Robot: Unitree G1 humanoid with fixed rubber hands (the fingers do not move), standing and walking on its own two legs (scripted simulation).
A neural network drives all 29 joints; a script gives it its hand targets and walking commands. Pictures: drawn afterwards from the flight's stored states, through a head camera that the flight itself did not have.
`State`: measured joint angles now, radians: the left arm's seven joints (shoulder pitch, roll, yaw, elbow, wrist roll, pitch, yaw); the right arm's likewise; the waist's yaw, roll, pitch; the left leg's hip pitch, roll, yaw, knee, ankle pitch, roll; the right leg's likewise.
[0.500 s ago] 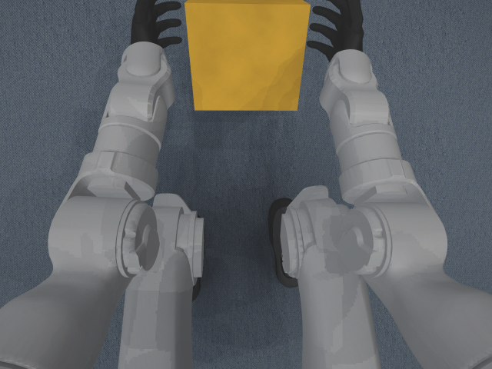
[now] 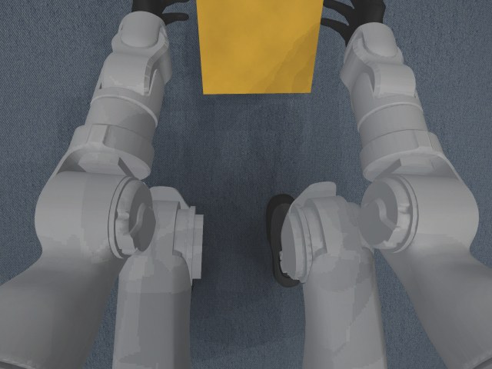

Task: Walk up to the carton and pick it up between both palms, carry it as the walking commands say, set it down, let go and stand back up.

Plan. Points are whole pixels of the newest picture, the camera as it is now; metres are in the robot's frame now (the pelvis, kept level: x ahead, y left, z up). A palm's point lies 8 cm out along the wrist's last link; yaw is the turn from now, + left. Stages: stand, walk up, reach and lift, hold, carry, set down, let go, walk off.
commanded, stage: set down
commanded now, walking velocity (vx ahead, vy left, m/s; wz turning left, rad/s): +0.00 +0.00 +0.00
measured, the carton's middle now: (254, 32) +0.55 -0.04 -0.26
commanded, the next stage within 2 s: none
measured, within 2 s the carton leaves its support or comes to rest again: rests again in 1.80 s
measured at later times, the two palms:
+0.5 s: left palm (153, 12) +0.54 +0.10 -0.15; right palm (364, 25) +0.53 -0.17 -0.15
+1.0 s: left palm (152, 8) +0.55 +0.10 -0.16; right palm (364, 21) +0.54 -0.17 -0.15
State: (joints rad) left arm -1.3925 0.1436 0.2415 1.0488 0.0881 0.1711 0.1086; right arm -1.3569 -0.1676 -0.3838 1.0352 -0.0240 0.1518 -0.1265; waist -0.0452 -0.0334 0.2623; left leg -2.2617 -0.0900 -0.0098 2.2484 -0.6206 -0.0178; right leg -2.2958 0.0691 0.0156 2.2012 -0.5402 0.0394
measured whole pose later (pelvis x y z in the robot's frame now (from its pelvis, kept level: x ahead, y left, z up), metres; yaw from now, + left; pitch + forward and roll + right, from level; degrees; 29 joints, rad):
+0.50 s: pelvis +0.01 +0.00 +0.00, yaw +0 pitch +37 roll -1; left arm -1.42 0.12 0.33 1.04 0.18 0.16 0.04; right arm -1.37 -0.18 -0.45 1.03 -0.08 0.14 -0.07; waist -0.04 -0.04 0.28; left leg -2.25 -0.09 -0.01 2.25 -0.64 -0.02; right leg -2.29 0.07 0.01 2.20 -0.56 0.04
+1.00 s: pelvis +0.01 +0.00 +0.00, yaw +0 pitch +38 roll -1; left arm -1.42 0.12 0.36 1.04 0.21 0.12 0.01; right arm -1.37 -0.18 -0.49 1.03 -0.12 0.12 -0.04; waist -0.04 -0.04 0.29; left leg -2.25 -0.09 -0.02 2.25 -0.66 -0.02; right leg -2.29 0.07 0.01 2.20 -0.57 0.03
